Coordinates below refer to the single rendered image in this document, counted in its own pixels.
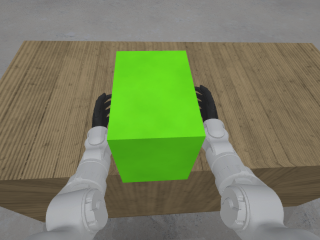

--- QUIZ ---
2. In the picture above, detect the carton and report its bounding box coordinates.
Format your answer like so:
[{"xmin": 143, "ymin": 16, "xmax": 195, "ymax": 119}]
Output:
[{"xmin": 107, "ymin": 50, "xmax": 206, "ymax": 183}]

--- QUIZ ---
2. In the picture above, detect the left robot forearm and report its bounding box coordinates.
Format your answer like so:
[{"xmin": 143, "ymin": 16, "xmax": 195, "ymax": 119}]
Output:
[{"xmin": 45, "ymin": 126, "xmax": 112, "ymax": 230}]

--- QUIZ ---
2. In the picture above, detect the robot left upper arm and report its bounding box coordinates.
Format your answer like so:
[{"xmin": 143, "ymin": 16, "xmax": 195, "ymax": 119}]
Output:
[{"xmin": 24, "ymin": 187, "xmax": 108, "ymax": 240}]

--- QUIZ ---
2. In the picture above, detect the right robot forearm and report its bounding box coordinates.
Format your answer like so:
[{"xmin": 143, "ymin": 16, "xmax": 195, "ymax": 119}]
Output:
[{"xmin": 202, "ymin": 118, "xmax": 284, "ymax": 216}]

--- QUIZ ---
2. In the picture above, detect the robot right upper arm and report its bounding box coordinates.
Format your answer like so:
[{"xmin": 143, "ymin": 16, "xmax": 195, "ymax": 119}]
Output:
[{"xmin": 220, "ymin": 183, "xmax": 320, "ymax": 240}]

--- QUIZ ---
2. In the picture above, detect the pedestal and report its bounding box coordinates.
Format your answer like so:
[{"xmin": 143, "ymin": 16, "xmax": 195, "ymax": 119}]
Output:
[{"xmin": 0, "ymin": 40, "xmax": 320, "ymax": 223}]

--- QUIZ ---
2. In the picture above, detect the robot right hand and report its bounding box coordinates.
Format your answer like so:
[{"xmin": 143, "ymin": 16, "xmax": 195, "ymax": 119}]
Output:
[{"xmin": 194, "ymin": 85, "xmax": 219, "ymax": 123}]

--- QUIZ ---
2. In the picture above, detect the robot left hand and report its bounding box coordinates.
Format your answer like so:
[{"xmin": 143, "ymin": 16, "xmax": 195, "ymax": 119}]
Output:
[{"xmin": 92, "ymin": 93, "xmax": 112, "ymax": 128}]

